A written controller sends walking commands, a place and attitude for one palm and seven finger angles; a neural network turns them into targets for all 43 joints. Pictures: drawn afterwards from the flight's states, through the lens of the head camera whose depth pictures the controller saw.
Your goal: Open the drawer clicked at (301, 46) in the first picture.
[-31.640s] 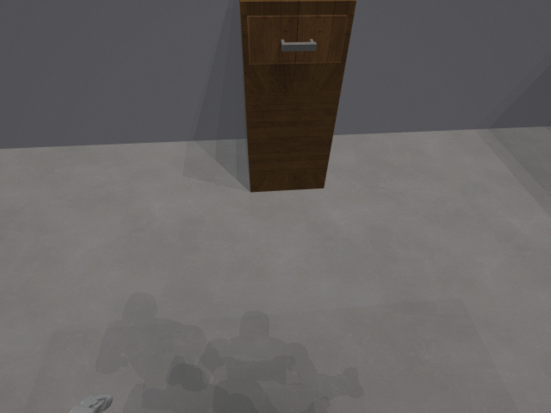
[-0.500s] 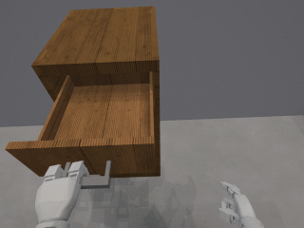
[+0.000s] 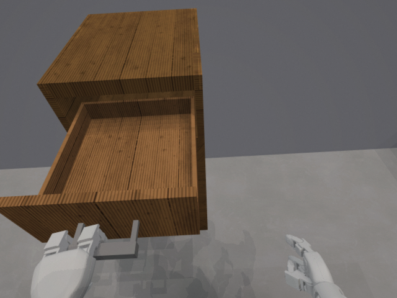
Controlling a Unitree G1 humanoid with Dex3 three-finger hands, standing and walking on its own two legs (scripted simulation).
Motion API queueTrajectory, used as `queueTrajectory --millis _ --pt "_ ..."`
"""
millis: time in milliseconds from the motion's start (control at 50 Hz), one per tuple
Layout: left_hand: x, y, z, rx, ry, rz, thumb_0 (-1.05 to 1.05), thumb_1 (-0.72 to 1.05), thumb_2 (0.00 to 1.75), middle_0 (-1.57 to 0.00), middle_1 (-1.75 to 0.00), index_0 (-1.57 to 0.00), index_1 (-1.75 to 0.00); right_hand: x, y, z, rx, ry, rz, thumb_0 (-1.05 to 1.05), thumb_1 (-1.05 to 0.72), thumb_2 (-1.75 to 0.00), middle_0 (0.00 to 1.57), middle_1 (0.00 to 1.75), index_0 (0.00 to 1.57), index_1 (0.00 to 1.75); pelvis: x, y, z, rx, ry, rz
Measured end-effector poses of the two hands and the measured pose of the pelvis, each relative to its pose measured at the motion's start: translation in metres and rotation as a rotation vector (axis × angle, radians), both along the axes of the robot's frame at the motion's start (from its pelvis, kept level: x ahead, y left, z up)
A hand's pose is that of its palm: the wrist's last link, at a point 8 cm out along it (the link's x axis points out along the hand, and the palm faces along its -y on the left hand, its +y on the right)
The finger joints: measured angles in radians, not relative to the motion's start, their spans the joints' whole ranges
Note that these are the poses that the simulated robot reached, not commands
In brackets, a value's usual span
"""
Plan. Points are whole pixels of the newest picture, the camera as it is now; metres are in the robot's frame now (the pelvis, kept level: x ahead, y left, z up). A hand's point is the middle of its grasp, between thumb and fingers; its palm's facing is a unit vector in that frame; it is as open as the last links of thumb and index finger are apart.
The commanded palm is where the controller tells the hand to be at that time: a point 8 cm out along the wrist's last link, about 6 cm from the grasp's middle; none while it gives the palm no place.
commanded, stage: pull the drawer open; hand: left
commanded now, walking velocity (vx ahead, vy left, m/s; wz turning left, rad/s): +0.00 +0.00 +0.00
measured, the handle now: (105, 239) +0.21 +0.20 +0.04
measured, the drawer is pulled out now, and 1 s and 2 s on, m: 0.30 0.30 0.30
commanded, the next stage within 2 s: open the thumb to release the handle in 0.08 s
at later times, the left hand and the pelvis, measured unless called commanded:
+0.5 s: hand (77, 271) +0.16 +0.24 +0.02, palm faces +0.04 -0.10 -0.99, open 8.2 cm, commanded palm +0.12 +0.24 +0.07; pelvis +0.00 +0.00 +0.01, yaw +1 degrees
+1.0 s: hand (84, 270) +0.16 +0.23 +0.02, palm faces +0.05 -0.06 -1.00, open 13.7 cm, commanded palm +0.14 +0.23 +0.07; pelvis -0.01 -0.01 +0.01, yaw +1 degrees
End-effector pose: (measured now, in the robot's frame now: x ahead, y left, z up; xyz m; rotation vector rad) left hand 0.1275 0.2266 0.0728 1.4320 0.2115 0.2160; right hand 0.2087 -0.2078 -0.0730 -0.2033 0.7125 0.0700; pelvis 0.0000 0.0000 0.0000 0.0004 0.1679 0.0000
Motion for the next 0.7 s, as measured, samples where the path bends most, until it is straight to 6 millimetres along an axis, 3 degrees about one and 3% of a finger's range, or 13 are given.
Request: queueTrajectory --millis 200,340,500,700 --pt "0.0 0.001 0.0 0.011 -0.002 -0.012 0.01 0.75 0.79 -0.33 -1.34 -0.39 -1.33 -0.001 0.001 -0.006 -0.005 0.022 -0.003 0.02 -0.9 -0.9 0.2 0.3 0.2 0.3 0.003 0.002 -0.002 -0.002 0.012 0.001" --pt "0.007 0.021 0.001 0.086 -0.021 0.016 -0.01 0.67 0.79 -0.37 -1.33 -0.4 -1.32 0.002 0.002 -0.012 -0.028 0.053 -0.011 0.02 -0.9 -0.9 0.2 0.3 0.2 0.3 0.002 0.0 0.0 -0.004 0.007 0.017" --pt "0.009 0.012 0.005 0.028 -0.019 0.018 0.0 0.31 0.65 -0.37 -1.29 -0.39 -1.29 0.008 0.0 -0.001 -0.035 0.024 -0.024 0.02 -0.9 -0.9 0.2 0.3 0.2 0.3 0.004 -0.002 0.006 0.0 -0.006 0.018" --pt "-0.006 0.014 0.003 0.052 -0.002 0.023 0.0 -0.27 0.4 -0.33 -1.23 -0.34 -1.23 0.014 -0.002 0.007 -0.049 -0.007 0.001 0.02 -0.9 -0.9 0.2 0.3 0.2 0.3 -0.003 -0.006 0.006 0.0 -0.021 0.025"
